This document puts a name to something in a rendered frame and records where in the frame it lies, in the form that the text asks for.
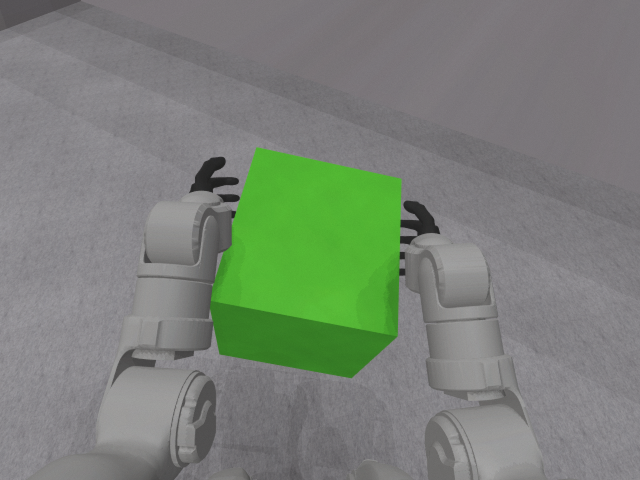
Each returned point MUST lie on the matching carton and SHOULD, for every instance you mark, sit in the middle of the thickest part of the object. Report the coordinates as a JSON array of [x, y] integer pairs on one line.
[[311, 280]]

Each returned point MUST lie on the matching robot right upper arm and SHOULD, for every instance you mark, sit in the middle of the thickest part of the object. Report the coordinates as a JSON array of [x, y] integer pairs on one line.
[[490, 442]]

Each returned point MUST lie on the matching right robot hand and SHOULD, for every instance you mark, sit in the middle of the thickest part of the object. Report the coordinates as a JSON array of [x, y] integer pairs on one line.
[[424, 225]]

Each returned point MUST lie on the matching robot right shin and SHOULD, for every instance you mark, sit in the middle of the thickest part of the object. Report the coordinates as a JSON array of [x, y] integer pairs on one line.
[[367, 461]]

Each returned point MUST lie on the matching left robot hand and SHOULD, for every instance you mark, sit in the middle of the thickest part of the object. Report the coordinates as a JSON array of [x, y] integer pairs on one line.
[[204, 182]]

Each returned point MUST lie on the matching robot left upper arm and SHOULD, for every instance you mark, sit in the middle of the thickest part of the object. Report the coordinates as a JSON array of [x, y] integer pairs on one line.
[[154, 422]]

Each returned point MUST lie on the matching robot right forearm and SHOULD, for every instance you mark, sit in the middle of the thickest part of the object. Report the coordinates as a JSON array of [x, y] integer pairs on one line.
[[467, 358]]

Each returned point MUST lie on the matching robot left forearm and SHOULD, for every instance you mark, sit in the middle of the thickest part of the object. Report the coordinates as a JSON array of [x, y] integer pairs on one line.
[[177, 265]]

